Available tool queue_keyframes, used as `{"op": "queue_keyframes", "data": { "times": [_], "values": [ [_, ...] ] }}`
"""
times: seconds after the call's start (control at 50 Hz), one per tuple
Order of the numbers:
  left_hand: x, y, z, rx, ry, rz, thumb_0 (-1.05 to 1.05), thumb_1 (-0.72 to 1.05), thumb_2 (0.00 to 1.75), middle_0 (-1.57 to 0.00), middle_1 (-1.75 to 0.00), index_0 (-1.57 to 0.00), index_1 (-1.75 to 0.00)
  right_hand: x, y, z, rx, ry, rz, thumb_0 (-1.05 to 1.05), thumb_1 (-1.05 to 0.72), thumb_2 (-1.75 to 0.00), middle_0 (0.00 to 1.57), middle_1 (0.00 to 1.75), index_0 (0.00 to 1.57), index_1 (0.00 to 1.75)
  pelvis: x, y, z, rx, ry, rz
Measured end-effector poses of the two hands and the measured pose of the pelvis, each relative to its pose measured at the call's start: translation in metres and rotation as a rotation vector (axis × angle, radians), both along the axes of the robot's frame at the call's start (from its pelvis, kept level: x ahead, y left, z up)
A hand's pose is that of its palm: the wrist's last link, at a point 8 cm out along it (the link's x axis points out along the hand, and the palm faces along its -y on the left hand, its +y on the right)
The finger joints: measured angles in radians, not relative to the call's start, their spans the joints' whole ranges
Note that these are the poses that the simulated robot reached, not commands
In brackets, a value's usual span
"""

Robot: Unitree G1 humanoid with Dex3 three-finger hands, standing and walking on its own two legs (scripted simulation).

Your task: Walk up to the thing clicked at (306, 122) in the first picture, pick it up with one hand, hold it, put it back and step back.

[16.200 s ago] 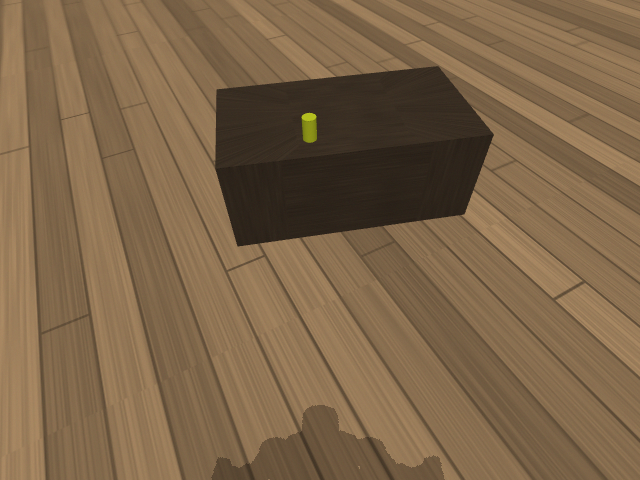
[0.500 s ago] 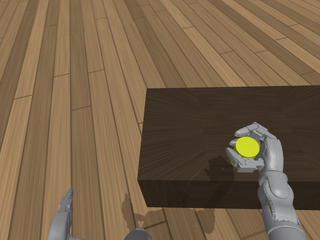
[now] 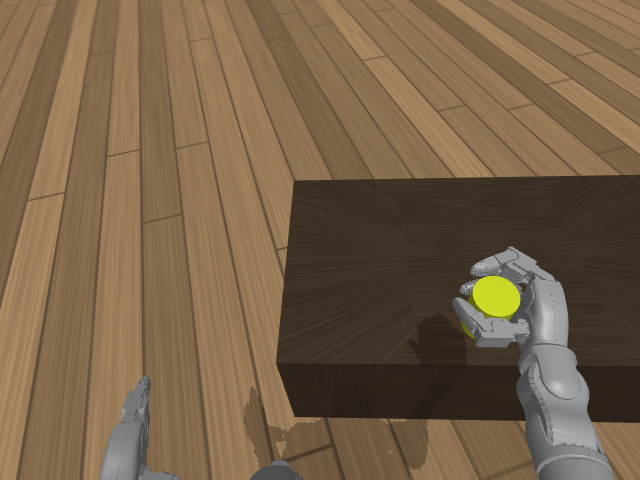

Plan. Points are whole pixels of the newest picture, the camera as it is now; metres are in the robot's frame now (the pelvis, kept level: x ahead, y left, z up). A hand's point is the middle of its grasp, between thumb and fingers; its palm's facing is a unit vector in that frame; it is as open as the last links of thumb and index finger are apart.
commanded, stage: hold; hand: right
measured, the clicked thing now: (487, 310) +0.33 -0.18 +0.02
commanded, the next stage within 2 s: crouch in 1.82 s
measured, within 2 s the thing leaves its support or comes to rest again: neither
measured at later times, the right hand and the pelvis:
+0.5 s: hand (490, 301) +0.33 -0.17 +0.04, palm faces +0.13 +0.99 +0.01, open 7.5 cm; pelvis +0.00 +0.00 +0.00, yaw +0 degrees
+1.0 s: hand (490, 302) +0.33 -0.17 +0.05, palm faces +0.12 +0.99 +0.01, open 7.5 cm; pelvis -0.01 +0.00 +0.00, yaw +0 degrees
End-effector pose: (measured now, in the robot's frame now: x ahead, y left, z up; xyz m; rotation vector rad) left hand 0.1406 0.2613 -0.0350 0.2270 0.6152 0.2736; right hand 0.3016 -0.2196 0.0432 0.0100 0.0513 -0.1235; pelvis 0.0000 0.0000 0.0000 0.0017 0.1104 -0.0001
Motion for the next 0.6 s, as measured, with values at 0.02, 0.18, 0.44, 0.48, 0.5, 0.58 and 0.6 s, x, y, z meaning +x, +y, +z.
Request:
{"op": "queue_keyframes", "data": {
  "times": [0.02,0.18,0.44,0.48,0.5,0.58,0.6],
  "values": [
    [-0.0002,0.0,0.0002,0.0,0.001,0.0,-0.01,-0.53,0.05,-0.05,-0.06,-0.06,-0.06,0.0,0.0003,-0.0002,0.0,0.002,0.0,-0.05,0.14,-1.08,0.77,1.14,0.91,1.16,0.0003,-0.0001,0.0002,0.0,0.0,0.0],
    [0.0005,-0.0019,-0.0005,-0.004,0.006,-0.003,-0.01,-0.53,0.05,-0.05,-0.06,-0.06,-0.06,-0.0003,-0.001,-0.0018,0.0,0.001,-0.006,-0.05,0.14,-1.08,0.77,1.15,0.91,1.16,0.001,-0.0006,0.0006,0.0,-0.002,0.001],
    [0.0013,-0.0061,0.0002,-0.013,-0.002,-0.011,-0.01,-0.53,0.05,-0.05,-0.06,-0.06,-0.06,0.0007,-0.0035,0.003,-0.001,-0.002,0.002,-0.05,0.14,-1.08,0.77,1.15,0.9,1.16,0.0007,-0.0025,0.0024,0.0,-0.01,-0.001],
    [-0.0008,-0.0036,-0.0001,-0.009,0.001,-0.004,-0.01,-0.53,0.05,-0.05,-0.06,-0.06,-0.06,0.0002,-0.004,0.0018,0.004,0.001,-0.002,-0.05,0.14,-1.08,0.77,1.15,0.9,1.16,0.0,-0.0028,0.0023,0.0,-0.01,-0.001],
    [-0.0018,-0.0028,-0.0003,-0.007,0.004,-0.003,-0.01,-0.53,0.05,-0.05,-0.06,-0.06,-0.06,0.0002,-0.0043,0.0011,0.006,0.002,-0.004,-0.05,0.14,-1.08,0.77,1.15,0.9,1.16,-0.0008,-0.0028,0.0021,0.0,-0.011,0.0],
    [-0.0037,-0.0024,0.0005,0.0,0.006,-0.003,-0.01,-0.53,0.05,-0.05,-0.06,-0.06,-0.06,0.0006,-0.0045,0.0013,0.003,-0.008,-0.004,-0.05,0.14,-1.08,0.77,1.15,0.9,1.16,-0.0035,-0.0023,0.002,-0.001,-0.015,0.003],
    [-0.0045,-0.0032,0.0001,-0.001,0.008,-0.006,-0.01,-0.53,0.05,-0.05,-0.06,-0.06,-0.06,-0.0001,-0.0041,0.0016,0.002,-0.011,-0.001,-0.05,0.14,-1.08,0.77,1.15,0.9,1.16,-0.0037,-0.0022,0.0022,0.0,-0.015,0.003]
  ]
}}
